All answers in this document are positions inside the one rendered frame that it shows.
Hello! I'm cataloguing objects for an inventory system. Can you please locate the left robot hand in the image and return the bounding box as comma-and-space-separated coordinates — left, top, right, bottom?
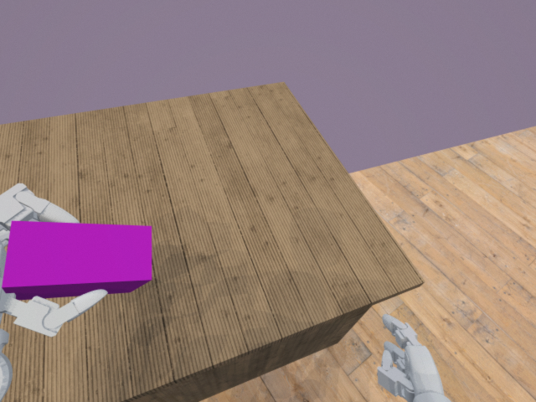
0, 183, 108, 337

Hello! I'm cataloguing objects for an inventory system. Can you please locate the sponge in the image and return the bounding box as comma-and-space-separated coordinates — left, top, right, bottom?
2, 221, 152, 300

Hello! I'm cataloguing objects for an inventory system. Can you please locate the table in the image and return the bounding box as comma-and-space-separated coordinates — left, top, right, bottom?
0, 82, 425, 402

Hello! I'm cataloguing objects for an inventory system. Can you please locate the right robot hand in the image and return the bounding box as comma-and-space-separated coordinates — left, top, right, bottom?
377, 314, 445, 402

